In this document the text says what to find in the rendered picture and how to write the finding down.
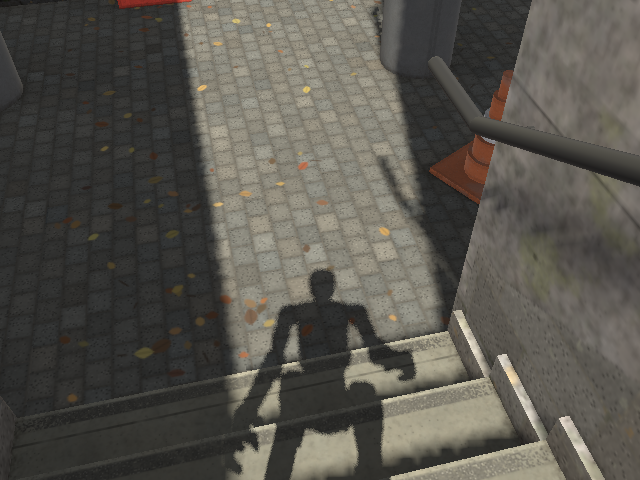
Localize stairs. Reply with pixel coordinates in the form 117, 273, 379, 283
9, 331, 566, 480

